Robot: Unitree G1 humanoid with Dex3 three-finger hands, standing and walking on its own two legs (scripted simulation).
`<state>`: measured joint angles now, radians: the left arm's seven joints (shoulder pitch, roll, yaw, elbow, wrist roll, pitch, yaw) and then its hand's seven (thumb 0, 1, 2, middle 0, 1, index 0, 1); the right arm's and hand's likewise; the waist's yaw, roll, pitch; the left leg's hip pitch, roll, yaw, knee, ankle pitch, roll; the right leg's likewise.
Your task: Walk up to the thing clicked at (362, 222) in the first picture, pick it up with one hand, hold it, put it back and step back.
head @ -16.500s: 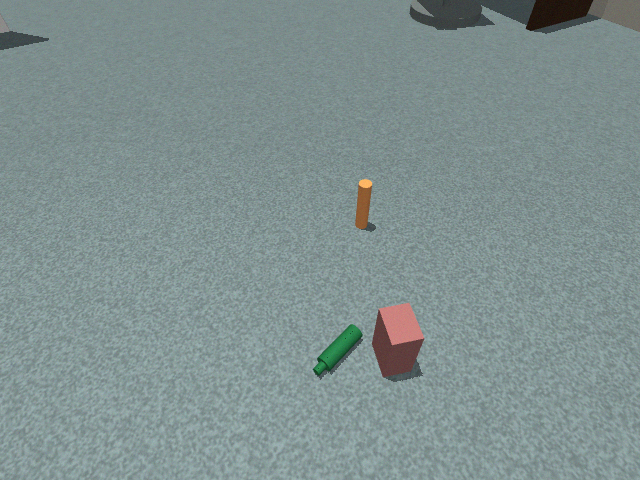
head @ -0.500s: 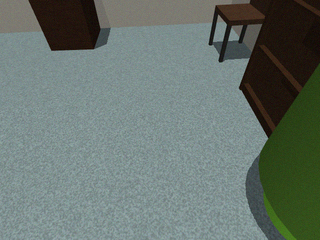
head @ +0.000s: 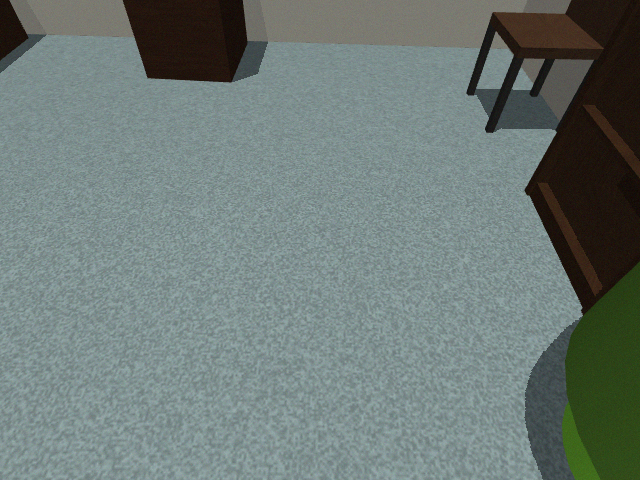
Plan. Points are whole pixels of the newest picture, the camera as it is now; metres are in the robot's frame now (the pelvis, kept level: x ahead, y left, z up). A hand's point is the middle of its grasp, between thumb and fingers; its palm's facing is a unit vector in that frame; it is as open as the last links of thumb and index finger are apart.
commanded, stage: walk up
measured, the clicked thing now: out of the picture +0.01 +1.06 -0.65
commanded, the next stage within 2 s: stand in 1.82 s
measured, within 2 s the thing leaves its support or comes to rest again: neither
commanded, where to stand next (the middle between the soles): +0.42 +0.01 m, yaw +4 degrees
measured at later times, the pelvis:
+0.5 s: pelvis +0.17 -0.01 -0.01, yaw -2 degrees
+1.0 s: pelvis +0.32 +0.04 +0.00, yaw -8 degrees
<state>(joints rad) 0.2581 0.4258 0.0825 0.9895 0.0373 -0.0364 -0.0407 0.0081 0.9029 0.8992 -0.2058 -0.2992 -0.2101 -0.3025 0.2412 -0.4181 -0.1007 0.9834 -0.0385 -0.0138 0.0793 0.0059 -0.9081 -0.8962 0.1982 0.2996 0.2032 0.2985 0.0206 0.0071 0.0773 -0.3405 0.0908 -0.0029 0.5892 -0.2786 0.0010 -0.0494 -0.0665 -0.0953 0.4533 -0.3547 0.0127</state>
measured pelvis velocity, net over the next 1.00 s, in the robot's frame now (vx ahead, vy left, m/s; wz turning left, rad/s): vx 0.32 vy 0.04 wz -0.14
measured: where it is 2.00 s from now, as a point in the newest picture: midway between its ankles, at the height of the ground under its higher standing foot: (316, 438)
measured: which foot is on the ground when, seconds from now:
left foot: down 0.00-0.44, up 0.46-0.78, down 0.80-1.00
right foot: down 0.00-0.02, up 0.04-0.38, down 0.40-0.82, up 0.84-1.00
